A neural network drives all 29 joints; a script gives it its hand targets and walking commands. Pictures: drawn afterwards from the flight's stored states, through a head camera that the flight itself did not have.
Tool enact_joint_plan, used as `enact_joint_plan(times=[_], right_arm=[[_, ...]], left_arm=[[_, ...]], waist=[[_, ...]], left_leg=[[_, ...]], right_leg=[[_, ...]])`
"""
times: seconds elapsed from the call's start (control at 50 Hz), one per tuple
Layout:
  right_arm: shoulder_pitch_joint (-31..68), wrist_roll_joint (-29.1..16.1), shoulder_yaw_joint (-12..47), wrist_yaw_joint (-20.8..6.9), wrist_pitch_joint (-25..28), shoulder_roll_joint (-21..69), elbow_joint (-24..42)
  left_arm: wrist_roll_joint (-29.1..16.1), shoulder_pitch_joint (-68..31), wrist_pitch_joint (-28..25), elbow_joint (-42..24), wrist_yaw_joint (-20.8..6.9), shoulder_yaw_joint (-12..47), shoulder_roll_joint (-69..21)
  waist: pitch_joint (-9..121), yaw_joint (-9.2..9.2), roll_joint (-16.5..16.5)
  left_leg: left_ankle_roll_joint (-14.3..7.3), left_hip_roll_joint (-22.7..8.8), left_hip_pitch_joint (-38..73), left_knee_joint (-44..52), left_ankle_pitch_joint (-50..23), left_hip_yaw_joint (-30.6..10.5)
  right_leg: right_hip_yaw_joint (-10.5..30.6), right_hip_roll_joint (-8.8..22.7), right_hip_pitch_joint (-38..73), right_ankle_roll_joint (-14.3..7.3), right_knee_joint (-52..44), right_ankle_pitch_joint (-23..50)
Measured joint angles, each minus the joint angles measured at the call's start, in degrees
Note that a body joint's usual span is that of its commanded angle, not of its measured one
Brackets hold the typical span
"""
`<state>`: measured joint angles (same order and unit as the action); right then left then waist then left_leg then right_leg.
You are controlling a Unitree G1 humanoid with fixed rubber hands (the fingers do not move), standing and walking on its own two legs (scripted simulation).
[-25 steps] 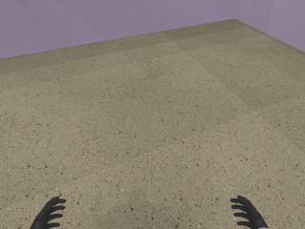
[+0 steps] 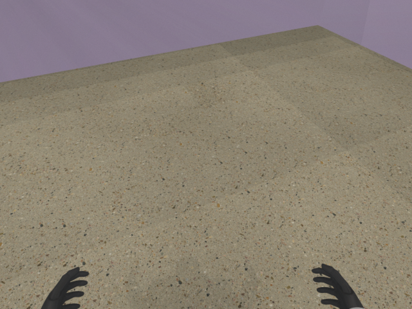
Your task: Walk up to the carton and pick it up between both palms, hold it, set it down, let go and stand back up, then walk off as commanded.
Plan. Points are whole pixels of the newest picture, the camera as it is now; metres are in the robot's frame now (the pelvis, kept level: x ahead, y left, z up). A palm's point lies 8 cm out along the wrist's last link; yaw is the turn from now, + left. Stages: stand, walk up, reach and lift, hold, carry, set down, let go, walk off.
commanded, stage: stand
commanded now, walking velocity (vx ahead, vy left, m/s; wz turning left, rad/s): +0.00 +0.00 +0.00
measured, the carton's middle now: out of the picture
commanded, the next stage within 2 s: walk up in 0.32 s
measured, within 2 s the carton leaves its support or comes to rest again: neither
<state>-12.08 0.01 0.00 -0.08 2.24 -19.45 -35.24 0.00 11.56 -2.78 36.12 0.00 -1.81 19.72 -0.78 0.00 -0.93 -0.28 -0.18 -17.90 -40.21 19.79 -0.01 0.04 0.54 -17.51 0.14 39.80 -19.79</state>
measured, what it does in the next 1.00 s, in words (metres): steps to the left, turning left: left foot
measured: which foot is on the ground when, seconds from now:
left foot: down 0.00-0.60, up 0.62-0.86, down 0.88-1.00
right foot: down 0.00-0.90, up 0.92-1.00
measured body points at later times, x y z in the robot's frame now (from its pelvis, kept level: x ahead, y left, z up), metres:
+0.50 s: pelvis -0.01 +0.00 +0.00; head -0.02 -0.01 +0.45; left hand +0.16 +0.29 -0.07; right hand +0.16 -0.28 -0.08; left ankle +0.02 +0.12 -0.72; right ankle +0.02 -0.13 -0.72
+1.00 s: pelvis -0.05 +0.11 +0.00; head -0.03 +0.14 +0.45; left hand +0.01 +0.47 -0.08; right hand +0.14 -0.16 -0.08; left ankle -0.04 +0.18 -0.72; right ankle +0.00 -0.06 -0.68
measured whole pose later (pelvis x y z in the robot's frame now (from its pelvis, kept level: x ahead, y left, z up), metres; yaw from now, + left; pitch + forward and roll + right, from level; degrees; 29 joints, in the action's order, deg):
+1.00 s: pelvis -0.05 +0.11 +0.00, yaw +16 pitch +0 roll -3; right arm -16.3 0.0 0.0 -6.3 -3.3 -24.6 -36.3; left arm 0.0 10.7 0.3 37.2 1.0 -5.5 26.4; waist -3.0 -0.1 -0.3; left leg -4.0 2.0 -22.4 -42.8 20.0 -1.7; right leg -5.7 6.1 -24.1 1.0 52.4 -29.0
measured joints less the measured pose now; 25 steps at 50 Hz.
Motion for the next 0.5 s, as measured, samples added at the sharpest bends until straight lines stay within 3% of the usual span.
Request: enact_joint_plan(times=[0.5], right_arm=[[0.01,0.00,0.00,-0.11,0.18,-0.50,-0.72]], left_arm=[[0.00,0.00,0.23,1.01,0.00,0.00,0.02]], waist=[[0.00,0.00,-0.15]], left_leg=[[0.00,0.00,0.00,0.02,-0.44,-0.01]], right_leg=[[0.00,0.00,0.00,0.00,0.00,0.42]])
